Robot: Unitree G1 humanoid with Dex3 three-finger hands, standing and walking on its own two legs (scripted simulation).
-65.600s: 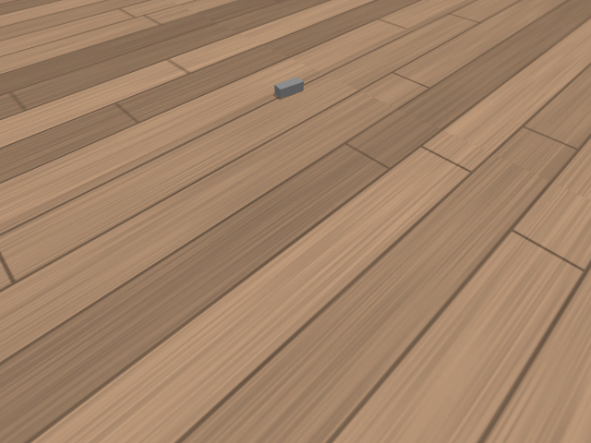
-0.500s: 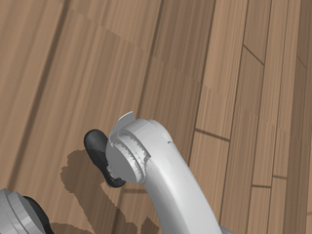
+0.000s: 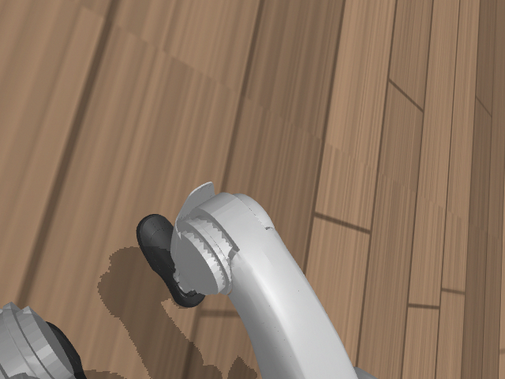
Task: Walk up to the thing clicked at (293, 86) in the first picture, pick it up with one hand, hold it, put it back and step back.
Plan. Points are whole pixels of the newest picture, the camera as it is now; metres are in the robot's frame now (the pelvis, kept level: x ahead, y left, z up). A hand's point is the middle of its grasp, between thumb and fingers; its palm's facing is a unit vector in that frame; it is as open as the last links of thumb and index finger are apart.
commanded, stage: close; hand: left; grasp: from above
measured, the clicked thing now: out of the picture +0.52 +0.33 -0.31
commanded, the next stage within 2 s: settle in 1.24 s
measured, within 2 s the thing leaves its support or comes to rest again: leaves its support in 1.76 s
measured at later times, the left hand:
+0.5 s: hand out of the picture +0.51 +0.31 -0.28, palm faces -0.21 -0.37 -0.91, open 10.6 cm
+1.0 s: hand out of the picture +0.51 +0.32 -0.28, palm faces -0.21 -0.36 -0.91, open 10.5 cm
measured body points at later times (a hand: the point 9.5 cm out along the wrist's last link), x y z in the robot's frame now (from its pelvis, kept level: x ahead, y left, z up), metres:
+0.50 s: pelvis +0.00 +0.00 +0.00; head +0.34 +0.12 +0.27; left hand +0.52 +0.33 -0.23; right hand +0.00 -0.24 -0.02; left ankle +0.06 +0.11 -0.31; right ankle +0.16 -0.12 -0.31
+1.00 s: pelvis +0.00 +0.00 +0.00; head +0.34 +0.12 +0.27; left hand +0.52 +0.33 -0.23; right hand -0.01 -0.24 -0.02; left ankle +0.06 +0.11 -0.31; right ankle +0.16 -0.12 -0.31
